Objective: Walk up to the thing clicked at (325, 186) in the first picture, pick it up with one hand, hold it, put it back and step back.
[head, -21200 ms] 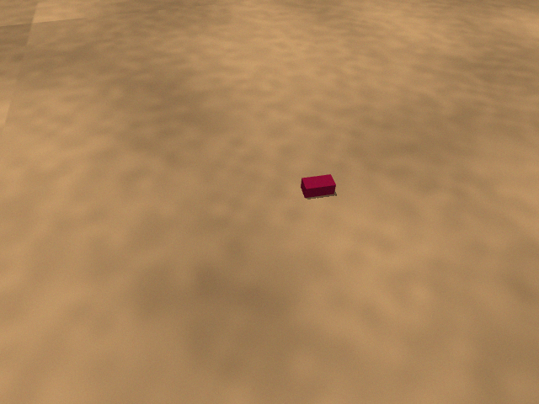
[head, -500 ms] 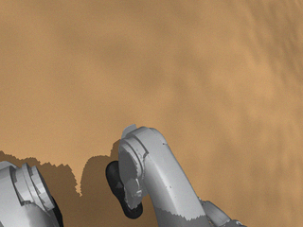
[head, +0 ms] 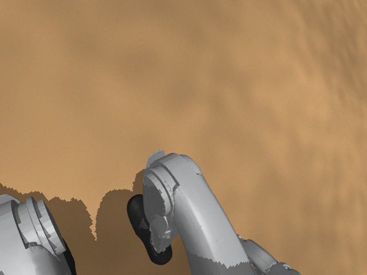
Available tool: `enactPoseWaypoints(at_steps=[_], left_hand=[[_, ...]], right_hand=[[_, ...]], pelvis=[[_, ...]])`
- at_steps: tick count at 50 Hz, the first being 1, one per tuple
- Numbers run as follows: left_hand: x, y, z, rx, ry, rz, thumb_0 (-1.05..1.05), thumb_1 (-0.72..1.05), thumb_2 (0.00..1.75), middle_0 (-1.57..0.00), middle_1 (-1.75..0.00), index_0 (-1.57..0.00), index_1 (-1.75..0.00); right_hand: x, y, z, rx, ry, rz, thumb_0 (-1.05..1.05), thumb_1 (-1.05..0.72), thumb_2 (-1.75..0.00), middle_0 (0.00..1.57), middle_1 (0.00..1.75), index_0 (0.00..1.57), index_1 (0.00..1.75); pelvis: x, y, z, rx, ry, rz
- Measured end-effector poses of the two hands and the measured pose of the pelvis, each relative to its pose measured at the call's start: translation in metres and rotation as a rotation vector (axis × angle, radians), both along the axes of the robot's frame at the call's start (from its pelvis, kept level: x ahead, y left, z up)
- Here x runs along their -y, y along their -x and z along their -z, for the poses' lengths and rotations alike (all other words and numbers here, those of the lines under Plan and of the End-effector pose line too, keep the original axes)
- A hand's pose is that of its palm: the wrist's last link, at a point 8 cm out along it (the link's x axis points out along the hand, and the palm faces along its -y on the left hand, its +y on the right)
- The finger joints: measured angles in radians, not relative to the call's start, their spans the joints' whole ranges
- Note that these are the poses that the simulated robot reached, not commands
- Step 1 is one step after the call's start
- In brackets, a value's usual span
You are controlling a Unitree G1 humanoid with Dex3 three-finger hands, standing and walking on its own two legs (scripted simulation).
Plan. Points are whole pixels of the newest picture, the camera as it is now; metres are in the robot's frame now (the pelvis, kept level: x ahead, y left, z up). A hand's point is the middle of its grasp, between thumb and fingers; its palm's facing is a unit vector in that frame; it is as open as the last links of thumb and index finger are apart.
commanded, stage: close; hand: left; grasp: from above
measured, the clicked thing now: out of the picture +0.44 +0.35 -0.27
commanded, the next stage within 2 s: settle in 0.04 s
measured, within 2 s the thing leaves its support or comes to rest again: leaves its support in 0.52 s
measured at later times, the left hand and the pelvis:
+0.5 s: hand out of the picture +0.43 +0.35 -0.24, palm faces -0.41 -0.19 -0.89, open 11.4 cm; pelvis +0.01 +0.00 +0.00, yaw +0 degrees
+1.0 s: hand out of the picture +0.42 +0.35 -0.16, palm faces -0.44 -0.15 -0.88, open 11.3 cm; pelvis +0.00 -0.01 +0.02, yaw +5 degrees
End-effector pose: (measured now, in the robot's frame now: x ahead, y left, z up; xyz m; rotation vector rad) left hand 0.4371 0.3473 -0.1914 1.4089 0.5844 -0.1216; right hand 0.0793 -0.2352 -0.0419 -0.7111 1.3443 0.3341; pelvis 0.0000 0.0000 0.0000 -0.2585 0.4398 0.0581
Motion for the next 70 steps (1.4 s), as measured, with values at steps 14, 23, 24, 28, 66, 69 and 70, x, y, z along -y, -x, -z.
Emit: enactPoseWaypoints(at_steps=[14, 23, 24, 28, 66, 69, 70], left_hand=[[0.000, -0.001, -0.001, 0.004, -0.001, 0.000, 0.00, -0.25, 0.80, -0.46, -0.91, -0.50, -0.83], [-0.003, 0.001, -0.004, 0.008, 0.011, -0.013, 0.00, -0.22, 0.74, -0.49, -0.85, -0.53, -0.77], [-0.004, 0.002, -0.005, 0.009, 0.011, -0.013, 0.00, -0.21, 0.73, -0.49, -0.84, -0.53, -0.76], [-0.009, 0.006, -0.015, 0.025, -0.002, -0.005, 0.00, -0.21, 0.69, -0.52, -0.80, -0.55, -0.73], [-0.016, 0.018, -0.133, 0.001, -0.041, 0.023, 0.00, -0.23, 0.71, -0.55, -0.77, -0.58, -0.70], [-0.018, 0.024, -0.147, -0.013, -0.035, 0.005, 0.00, -0.23, 0.71, -0.55, -0.77, -0.59, -0.70], [-0.019, 0.026, -0.152, -0.021, -0.033, 0.001, 0.00, -0.23, 0.71, -0.56, -0.77, -0.59, -0.70]], right_hand=[[0.000, -0.001, 0.000, -0.009, -0.003, 0.001, 0.00, -0.91, -0.90, 0.20, 0.30, 0.20, 0.30], [0.004, -0.003, 0.001, -0.006, 0.004, 0.032, 0.00, -0.92, -0.90, 0.20, 0.30, 0.20, 0.30], [0.004, -0.003, 0.001, -0.007, 0.005, 0.038, 0.00, -0.92, -0.90, 0.20, 0.30, 0.20, 0.30], [0.008, -0.004, 0.003, -0.005, 0.003, 0.070, 0.00, -0.92, -0.90, 0.20, 0.30, 0.20, 0.30], [0.024, -0.014, 0.003, 0.040, 0.014, 0.276, 0.00, -0.92, -0.90, 0.20, 0.30, 0.20, 0.30], [0.023, -0.016, -0.004, 0.045, 0.011, 0.294, 0.00, -0.92, -0.90, 0.20, 0.30, 0.20, 0.30], [0.023, -0.017, -0.007, 0.047, 0.010, 0.299, 0.00, -0.92, -0.90, 0.20, 0.30, 0.20, 0.30]], pelvis=[[0.000, -0.002, -0.001, -0.009, -0.001, -0.001], [0.001, -0.004, -0.002, -0.029, -0.001, -0.004], [0.001, -0.005, -0.001, -0.033, -0.002, -0.005], [0.001, -0.007, -0.002, -0.049, -0.008, -0.013], [0.006, -0.001, -0.039, -0.142, -0.073, -0.077], [0.005, -0.001, -0.049, -0.153, -0.076, -0.082], [0.005, -0.001, -0.053, -0.157, -0.077, -0.084]])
